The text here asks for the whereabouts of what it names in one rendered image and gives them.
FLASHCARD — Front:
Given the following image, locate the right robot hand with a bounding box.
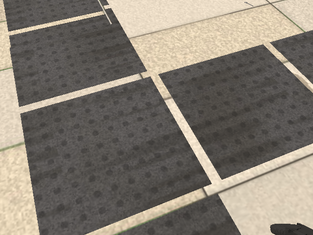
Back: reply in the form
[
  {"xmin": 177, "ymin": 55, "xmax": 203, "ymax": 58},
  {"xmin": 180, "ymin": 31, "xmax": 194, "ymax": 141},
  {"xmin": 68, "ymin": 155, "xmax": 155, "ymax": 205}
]
[{"xmin": 270, "ymin": 223, "xmax": 313, "ymax": 235}]

